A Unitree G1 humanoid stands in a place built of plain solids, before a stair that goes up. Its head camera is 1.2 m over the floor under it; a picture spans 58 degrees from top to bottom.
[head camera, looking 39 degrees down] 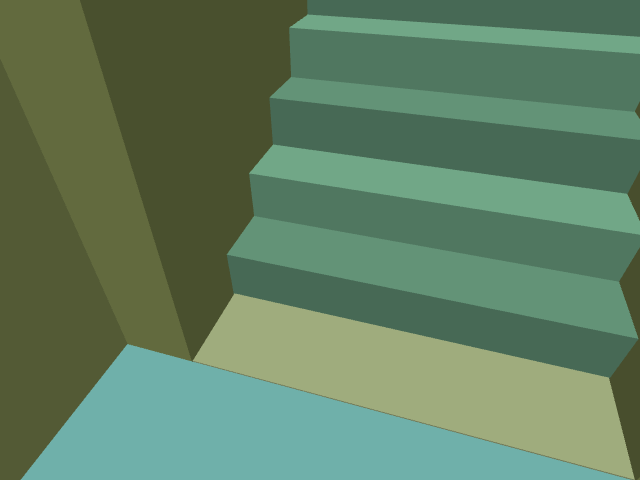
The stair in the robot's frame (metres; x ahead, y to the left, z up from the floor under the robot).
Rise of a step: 0.19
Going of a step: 0.24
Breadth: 1.30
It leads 17 degrees to the right of straight ahead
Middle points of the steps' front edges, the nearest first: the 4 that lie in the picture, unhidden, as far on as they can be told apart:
0.97 -0.29 0.20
1.21 -0.36 0.39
1.44 -0.43 0.58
1.67 -0.50 0.78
